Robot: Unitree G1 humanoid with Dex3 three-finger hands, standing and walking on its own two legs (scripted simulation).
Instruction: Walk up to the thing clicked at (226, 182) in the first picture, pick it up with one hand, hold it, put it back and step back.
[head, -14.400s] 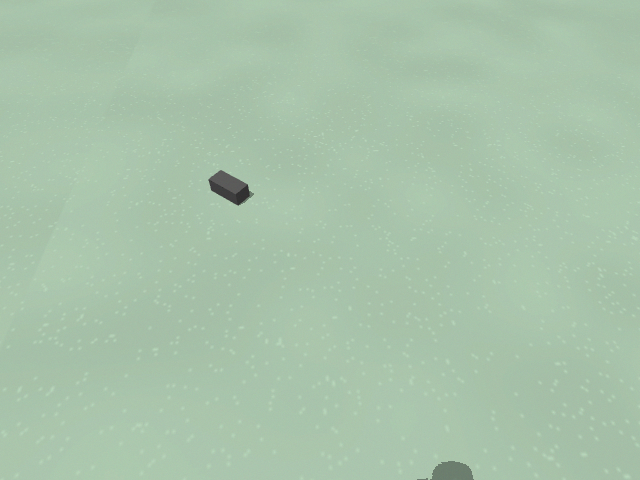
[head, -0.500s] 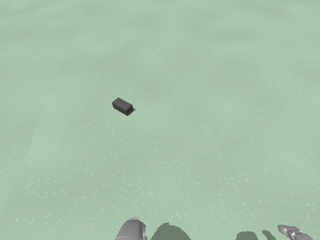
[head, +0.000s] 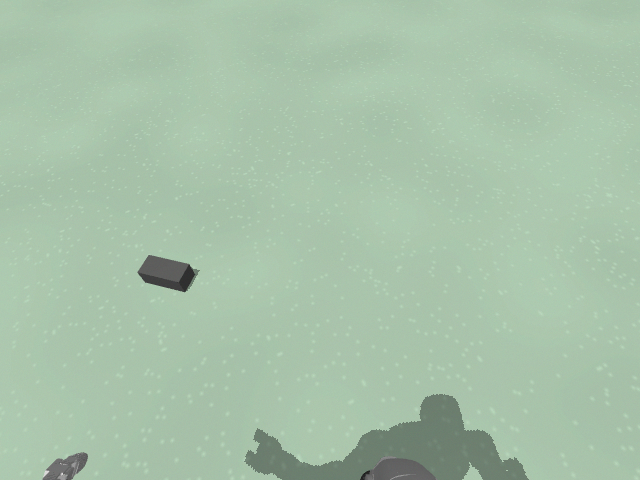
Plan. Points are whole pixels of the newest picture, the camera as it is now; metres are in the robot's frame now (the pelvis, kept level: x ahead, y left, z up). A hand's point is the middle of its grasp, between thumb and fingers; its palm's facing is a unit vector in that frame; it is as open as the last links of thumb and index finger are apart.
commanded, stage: walk up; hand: left
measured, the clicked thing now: (166, 273) +0.91 +0.52 -0.72
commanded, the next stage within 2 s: none
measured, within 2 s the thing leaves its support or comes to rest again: neither
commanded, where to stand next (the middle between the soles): +0.47 +0.44 m, yaw -21 degrees
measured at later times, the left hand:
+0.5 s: hand out of the picture +0.23 +0.52 -0.15, palm faces -0.17 -0.81 -0.56, open 7.4 cm
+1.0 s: hand out of the picture +0.40 +0.62 -0.11, palm faces -0.22 -0.77 -0.60, open 7.4 cm
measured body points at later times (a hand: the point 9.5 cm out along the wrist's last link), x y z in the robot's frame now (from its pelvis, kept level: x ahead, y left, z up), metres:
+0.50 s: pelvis +0.14 +0.20 -0.02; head +0.17 +0.20 +0.43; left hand +0.24 +0.56 -0.11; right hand +0.19 -0.14 -0.11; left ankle +0.21 +0.31 -0.72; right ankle +0.12 +0.01 -0.65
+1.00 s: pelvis +0.25 +0.34 -0.01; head +0.27 +0.29 +0.43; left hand +0.41 +0.66 -0.07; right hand +0.26 +0.00 -0.14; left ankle +0.32 +0.52 -0.66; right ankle +0.28 +0.17 -0.72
